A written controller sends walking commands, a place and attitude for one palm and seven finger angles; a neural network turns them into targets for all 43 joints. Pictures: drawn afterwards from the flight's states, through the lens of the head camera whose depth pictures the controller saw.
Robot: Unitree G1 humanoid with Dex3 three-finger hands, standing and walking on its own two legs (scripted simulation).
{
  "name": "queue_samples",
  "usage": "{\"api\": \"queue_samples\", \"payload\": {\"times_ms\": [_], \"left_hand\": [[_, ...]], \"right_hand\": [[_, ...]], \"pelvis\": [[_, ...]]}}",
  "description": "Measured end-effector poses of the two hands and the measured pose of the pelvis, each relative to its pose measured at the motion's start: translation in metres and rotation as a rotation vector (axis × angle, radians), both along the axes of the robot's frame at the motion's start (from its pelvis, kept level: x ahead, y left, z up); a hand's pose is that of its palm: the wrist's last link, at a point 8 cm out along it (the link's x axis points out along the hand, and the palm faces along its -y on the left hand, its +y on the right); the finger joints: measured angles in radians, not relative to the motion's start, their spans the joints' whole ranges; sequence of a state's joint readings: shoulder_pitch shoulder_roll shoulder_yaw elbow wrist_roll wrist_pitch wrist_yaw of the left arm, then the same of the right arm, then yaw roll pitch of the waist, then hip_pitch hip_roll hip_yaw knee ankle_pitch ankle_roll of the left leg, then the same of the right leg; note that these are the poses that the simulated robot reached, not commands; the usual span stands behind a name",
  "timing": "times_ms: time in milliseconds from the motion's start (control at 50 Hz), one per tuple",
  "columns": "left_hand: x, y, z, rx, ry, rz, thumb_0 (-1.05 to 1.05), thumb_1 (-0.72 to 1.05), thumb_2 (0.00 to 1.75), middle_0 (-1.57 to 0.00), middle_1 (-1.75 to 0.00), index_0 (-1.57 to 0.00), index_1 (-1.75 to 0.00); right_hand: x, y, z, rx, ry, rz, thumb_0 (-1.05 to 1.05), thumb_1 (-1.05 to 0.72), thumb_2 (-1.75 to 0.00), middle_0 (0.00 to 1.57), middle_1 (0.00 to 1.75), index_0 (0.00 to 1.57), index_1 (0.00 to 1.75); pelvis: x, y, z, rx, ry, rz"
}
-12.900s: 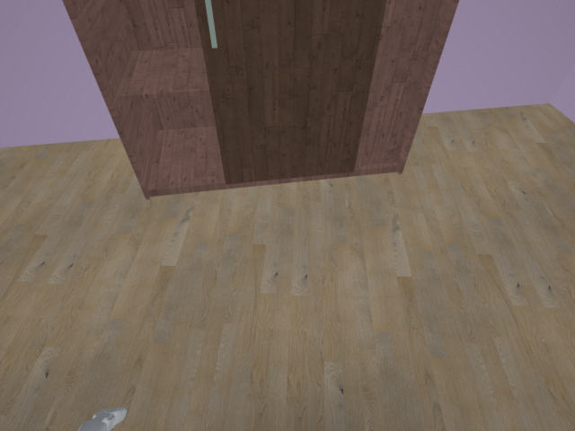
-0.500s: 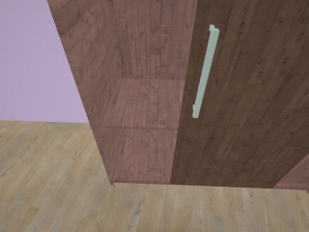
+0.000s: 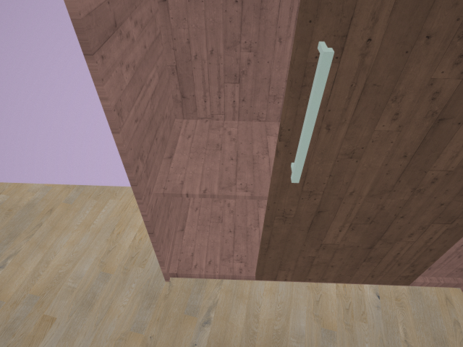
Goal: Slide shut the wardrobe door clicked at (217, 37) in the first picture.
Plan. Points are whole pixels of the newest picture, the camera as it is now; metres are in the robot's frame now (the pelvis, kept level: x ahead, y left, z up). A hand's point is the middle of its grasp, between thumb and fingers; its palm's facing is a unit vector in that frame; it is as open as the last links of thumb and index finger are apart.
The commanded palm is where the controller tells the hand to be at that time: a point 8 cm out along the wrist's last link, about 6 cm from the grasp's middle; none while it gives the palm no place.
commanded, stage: come to a stop and stand still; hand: right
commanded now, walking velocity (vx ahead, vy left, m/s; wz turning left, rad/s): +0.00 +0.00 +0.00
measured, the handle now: (306, 122) +0.54 -0.13 +0.13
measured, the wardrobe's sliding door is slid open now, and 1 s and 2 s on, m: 0.38 0.38 0.38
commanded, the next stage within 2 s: look again from close up in 0.56 s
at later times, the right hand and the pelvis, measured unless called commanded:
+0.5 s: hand out of the picture +0.02 -0.14 -0.18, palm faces +0.06 +0.99 -0.15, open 7.4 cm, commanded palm none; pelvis +0.04 +0.01 +0.00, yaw +0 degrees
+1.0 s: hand out of the picture +0.03 -0.13 -0.18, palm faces +0.07 +0.99 -0.14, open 7.4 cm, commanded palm none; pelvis +0.05 +0.02 +0.00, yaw -1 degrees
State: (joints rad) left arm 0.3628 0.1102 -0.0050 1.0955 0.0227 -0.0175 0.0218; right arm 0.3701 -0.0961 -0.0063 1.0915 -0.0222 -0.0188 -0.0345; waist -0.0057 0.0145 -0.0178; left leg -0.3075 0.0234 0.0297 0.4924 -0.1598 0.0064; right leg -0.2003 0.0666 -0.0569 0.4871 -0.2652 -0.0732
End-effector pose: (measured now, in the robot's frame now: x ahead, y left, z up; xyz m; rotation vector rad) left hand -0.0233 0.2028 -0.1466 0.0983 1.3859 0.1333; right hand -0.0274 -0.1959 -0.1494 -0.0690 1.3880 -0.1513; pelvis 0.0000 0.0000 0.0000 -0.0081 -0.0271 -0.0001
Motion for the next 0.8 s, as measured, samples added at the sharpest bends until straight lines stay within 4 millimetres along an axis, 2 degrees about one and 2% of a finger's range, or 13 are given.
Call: {"api": "queue_samples", "payload": {"times_ms": [360, 800], "left_hand": [[0.034, 0.009, 0.003, 0.0, 0.008, -0.013, 0.01, 0.91, 0.9, -0.2, -0.29, -0.2, -0.3], [0.047, 0.016, 0.004, 0.01, 0.038, -0.022, 0.01, 0.91, 0.9, -0.2, -0.29, -0.2, -0.3]], "right_hand": [[0.031, 0.008, 0.003, -0.01, 0.014, 0.007, 0.01, -0.92, -0.9, 0.2, 0.3, 0.2, 0.29], [0.046, 0.013, 0.002, -0.003, 0.028, -0.003, 0.01, -0.91, -0.9, 0.2, 0.3, 0.2, 0.29]], "pelvis": [[0.029, 0.012, 0.003, 0.004, 0.003, -0.003], [0.046, 0.017, 0.004, 0.008, 0.008, -0.01]]}}
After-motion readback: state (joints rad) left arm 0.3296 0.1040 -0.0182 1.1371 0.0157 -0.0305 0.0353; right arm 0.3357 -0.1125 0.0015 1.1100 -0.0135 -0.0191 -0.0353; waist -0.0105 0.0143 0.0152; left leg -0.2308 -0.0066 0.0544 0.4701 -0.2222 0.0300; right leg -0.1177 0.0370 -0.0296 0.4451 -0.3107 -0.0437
